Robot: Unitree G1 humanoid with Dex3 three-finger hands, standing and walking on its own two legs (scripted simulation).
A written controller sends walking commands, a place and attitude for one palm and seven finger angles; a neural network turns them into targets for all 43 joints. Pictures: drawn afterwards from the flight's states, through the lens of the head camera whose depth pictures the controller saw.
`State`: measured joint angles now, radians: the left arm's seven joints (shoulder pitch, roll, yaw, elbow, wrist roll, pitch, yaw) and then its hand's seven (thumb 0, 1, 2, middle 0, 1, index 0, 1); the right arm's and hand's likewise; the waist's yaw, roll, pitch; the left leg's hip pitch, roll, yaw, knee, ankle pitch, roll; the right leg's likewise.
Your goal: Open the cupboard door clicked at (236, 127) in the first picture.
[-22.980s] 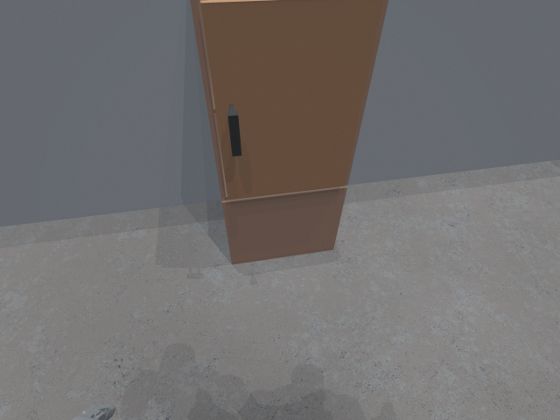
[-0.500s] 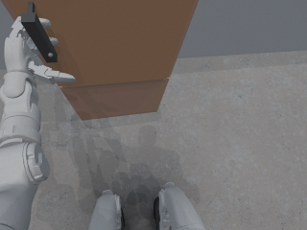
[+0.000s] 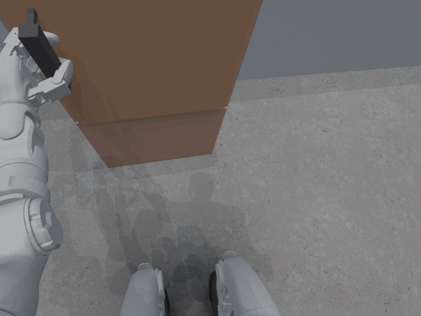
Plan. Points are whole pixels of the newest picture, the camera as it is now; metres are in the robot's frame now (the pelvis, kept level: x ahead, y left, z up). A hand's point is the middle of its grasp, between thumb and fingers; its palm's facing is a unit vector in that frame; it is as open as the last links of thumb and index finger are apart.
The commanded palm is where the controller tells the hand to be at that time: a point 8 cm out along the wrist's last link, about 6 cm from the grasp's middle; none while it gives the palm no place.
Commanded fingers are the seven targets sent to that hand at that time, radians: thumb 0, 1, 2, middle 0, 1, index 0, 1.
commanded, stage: close the thumb around the handle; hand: left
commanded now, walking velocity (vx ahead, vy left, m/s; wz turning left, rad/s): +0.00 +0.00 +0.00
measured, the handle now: (48, 52) +0.58 +0.23 +0.05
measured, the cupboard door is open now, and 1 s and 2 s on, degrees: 1 30 42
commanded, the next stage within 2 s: pull the door open along its arc in 0.16 s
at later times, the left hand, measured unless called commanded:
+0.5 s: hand (63, 85) +0.51 +0.20 +0.05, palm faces +0.10 -1.00 -0.01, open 6.3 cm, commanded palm +0.46 +0.24 +0.04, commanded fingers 0.00 0.90 0.90 -0.40 -1.35 -0.40 -1.35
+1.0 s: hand (120, 167) +0.36 +0.11 +0.05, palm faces +0.39 -0.92 +0.08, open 6.7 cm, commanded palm +0.28 +0.16 +0.04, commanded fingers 0.00 0.90 0.90 -0.40 -1.35 -0.40 -1.35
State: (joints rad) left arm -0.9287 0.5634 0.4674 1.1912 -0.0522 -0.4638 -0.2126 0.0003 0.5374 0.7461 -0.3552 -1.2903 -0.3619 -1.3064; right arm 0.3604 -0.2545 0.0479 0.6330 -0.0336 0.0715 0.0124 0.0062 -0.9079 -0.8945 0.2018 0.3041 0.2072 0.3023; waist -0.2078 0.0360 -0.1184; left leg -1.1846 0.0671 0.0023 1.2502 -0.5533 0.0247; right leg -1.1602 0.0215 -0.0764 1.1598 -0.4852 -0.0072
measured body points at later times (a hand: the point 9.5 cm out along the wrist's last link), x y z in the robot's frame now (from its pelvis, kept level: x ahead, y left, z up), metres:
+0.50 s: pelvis +0.00 +0.00 +0.00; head +0.16 +0.03 +0.42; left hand +0.50 +0.26 +0.05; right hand +0.01 -0.25 -0.11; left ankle +0.01 +0.10 -0.63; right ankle +0.03 -0.12 -0.63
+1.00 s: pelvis +0.02 +0.00 +0.02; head +0.12 +0.00 +0.46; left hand +0.33 +0.16 +0.05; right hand +0.18 -0.22 -0.09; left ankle +0.01 +0.10 -0.63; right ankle +0.03 -0.12 -0.63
